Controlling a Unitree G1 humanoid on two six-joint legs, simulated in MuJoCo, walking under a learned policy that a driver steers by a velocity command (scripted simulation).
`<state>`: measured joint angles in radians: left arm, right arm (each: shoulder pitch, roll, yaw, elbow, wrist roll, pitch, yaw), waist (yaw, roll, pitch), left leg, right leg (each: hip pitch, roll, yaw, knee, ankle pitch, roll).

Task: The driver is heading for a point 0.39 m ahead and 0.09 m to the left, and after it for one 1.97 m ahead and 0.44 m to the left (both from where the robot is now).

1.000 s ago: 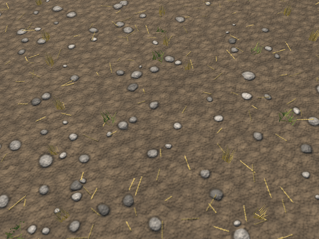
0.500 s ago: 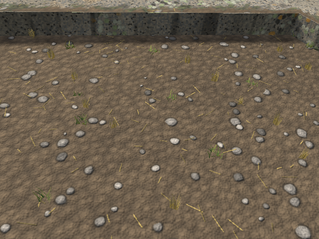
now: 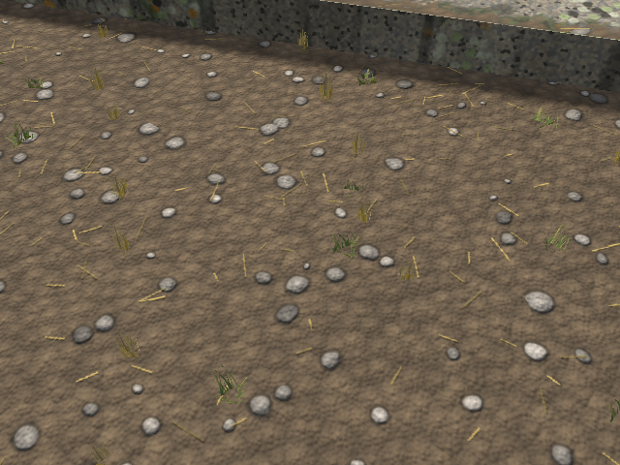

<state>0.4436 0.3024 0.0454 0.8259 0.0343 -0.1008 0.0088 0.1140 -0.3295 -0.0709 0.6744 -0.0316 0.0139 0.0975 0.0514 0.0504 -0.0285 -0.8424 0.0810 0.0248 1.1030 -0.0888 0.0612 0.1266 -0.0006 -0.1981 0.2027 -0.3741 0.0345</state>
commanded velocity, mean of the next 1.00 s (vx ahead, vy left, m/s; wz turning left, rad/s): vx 0.40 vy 0.00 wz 0.42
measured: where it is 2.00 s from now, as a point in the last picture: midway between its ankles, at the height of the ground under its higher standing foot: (306, 430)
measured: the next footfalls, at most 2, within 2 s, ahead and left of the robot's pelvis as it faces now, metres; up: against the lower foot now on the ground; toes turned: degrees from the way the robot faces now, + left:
left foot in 0.14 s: +0.30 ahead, +0.10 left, +0.00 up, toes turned +14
right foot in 0.56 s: +0.67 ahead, +0.13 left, +0.00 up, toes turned +38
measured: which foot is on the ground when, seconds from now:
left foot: up 0.00-0.12, down 0.14-0.56, up 0.58-0.88, down 0.90-1.00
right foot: down 0.00-0.16, up 0.18-0.54, down 0.56-0.92, up 0.94-1.00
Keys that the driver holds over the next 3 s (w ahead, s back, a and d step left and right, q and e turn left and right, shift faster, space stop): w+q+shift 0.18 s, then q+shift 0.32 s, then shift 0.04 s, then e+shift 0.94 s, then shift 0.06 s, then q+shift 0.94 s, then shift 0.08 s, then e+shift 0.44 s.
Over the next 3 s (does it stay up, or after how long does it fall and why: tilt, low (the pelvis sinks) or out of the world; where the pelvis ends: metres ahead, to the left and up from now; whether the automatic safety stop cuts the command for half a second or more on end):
stays up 0.56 0.10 0.00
